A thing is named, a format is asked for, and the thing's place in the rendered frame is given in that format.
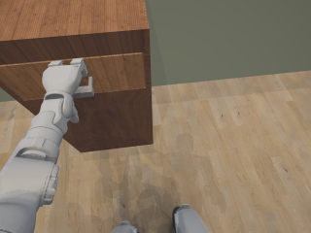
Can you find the drawer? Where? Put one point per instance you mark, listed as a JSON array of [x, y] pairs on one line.
[[108, 72]]

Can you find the handle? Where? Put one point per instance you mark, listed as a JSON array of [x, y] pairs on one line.
[[85, 90]]

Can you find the left robot forearm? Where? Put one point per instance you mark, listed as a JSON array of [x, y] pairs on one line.
[[45, 134]]

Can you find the cabinet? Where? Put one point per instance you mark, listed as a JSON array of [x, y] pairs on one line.
[[46, 30]]

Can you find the robot right shin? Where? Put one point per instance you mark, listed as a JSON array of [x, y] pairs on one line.
[[184, 206]]

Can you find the robot left upper arm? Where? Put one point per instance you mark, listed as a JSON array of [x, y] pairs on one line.
[[27, 185]]

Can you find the robot shin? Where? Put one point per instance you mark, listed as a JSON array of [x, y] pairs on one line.
[[125, 223], [184, 206]]

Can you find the robot left shin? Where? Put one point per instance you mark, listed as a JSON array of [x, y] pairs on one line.
[[125, 223]]

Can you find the left robot hand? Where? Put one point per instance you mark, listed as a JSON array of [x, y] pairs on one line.
[[66, 78]]

